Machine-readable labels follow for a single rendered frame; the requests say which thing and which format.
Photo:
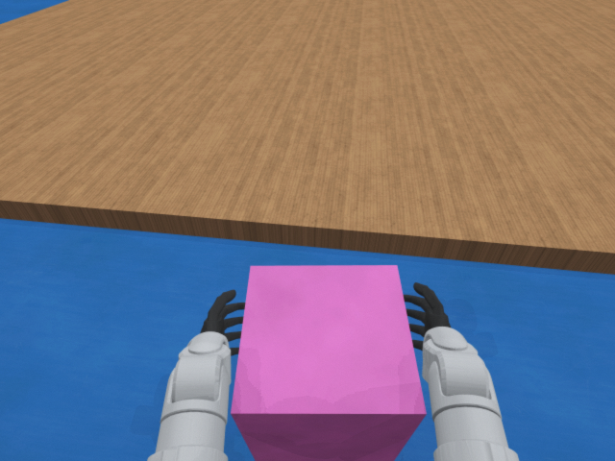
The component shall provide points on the robot right forearm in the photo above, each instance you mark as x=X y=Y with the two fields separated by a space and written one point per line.
x=464 y=407

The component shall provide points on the robot left forearm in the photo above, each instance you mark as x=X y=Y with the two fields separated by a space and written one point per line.
x=195 y=408

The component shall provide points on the left robot hand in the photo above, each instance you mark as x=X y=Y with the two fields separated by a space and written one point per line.
x=216 y=322

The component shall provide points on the right robot hand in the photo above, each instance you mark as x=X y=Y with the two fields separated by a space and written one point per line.
x=433 y=316

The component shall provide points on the carton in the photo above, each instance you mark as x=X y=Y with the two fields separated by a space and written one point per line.
x=326 y=369

